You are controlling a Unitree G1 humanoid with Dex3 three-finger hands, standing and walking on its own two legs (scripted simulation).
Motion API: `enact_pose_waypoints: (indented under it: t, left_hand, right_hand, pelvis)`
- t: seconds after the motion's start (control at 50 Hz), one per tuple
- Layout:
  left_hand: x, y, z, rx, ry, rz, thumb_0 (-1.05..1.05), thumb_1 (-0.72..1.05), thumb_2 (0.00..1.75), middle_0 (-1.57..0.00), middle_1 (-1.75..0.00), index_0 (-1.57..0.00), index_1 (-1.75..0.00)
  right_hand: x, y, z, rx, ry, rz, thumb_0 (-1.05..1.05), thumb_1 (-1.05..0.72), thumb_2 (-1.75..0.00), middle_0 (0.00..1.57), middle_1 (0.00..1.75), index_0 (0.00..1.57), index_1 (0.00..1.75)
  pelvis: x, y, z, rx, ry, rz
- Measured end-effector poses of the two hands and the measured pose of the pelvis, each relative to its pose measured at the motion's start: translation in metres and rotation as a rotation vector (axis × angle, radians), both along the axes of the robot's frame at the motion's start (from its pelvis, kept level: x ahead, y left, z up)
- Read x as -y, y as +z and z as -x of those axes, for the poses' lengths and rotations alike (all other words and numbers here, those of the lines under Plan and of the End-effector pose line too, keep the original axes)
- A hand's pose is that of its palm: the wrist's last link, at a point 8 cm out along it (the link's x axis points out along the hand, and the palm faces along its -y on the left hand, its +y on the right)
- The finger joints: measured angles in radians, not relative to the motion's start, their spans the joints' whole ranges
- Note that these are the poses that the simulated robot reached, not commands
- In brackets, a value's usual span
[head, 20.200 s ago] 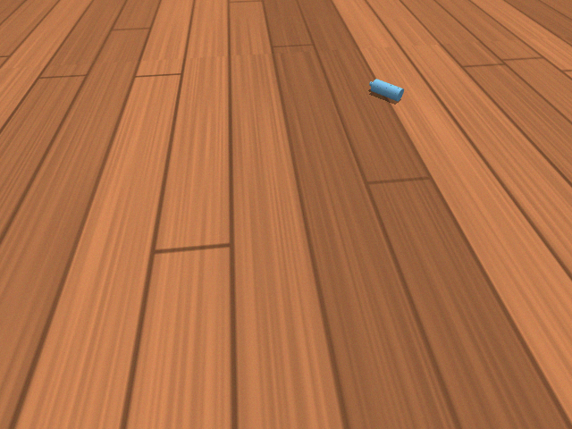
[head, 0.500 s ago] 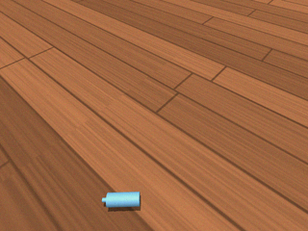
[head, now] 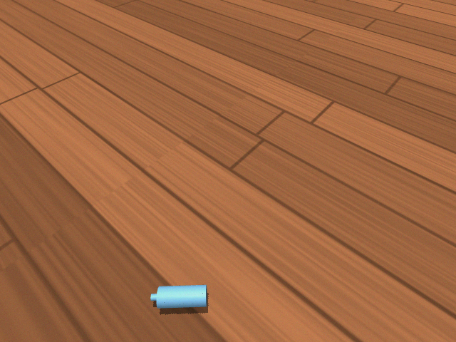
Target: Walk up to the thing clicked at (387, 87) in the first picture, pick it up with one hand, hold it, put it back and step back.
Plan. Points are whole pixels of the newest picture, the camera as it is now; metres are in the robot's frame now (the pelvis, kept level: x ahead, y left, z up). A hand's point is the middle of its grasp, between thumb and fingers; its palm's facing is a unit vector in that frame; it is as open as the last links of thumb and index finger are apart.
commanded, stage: stand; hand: left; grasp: from above
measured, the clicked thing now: (178, 296) +0.41 +0.22 -0.74
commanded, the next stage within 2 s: rise first in 0.64 s
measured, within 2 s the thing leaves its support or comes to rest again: neither
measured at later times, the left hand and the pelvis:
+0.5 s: hand out of the picture +0.06 +0.26 -0.16, palm faces -0.03 -0.94 -0.34, open 7.4 cm; pelvis +0.00 +0.00 +0.00, yaw +0 degrees
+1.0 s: hand out of the picture +0.15 +0.26 -0.17, palm faces -0.03 -0.94 -0.35, open 9.4 cm; pelvis -0.02 +0.00 -0.02, yaw +0 degrees
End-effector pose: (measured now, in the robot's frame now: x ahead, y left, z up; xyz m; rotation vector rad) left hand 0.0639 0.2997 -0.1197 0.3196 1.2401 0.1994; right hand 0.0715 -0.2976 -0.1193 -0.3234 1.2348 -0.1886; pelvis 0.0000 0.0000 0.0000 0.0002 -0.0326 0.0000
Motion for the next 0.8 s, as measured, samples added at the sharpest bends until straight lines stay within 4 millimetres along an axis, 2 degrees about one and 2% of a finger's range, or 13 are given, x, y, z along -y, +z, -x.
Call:
enact_pose_waypoints:
  t: [0.38, 0.76, 0.8]
  left_hand:
    - [-0.002, -0.002, 0.007, -0.015, -0.005, 0.003, 0.01, 0.91, 0.90, -0.21, -0.30, -0.20, -0.30]
    - [-0.003, 0.000, 0.002, -0.002, -0.007, -0.002, 0.01, 0.90, 0.90, -0.20, -0.30, -0.20, -0.30]
    - [0.000, 0.001, -0.006, 0.047, 0.014, 0.002, 0.01, 0.88, 0.91, -0.20, -0.32, -0.19, -0.32]
  right_hand:
    - [-0.002, -0.001, 0.012, -0.026, -0.011, 0.001, 0.00, -0.90, -0.89, 0.21, 0.30, 0.21, 0.30]
    - [-0.004, -0.001, 0.003, -0.004, -0.002, -0.004, 0.00, -0.90, -0.89, 0.21, 0.30, 0.21, 0.30]
    - [-0.007, 0.000, -0.001, 0.046, -0.009, -0.005, 0.01, -0.91, -0.90, 0.21, 0.30, 0.21, 0.30]
  pelvis:
    - [-0.003, 0.000, 0.003, -0.004, 0.001, 0.001]
    - [-0.003, 0.000, 0.002, -0.002, 0.002, -0.001]
    - [-0.004, -0.002, 0.004, -0.025, 0.006, 0.000]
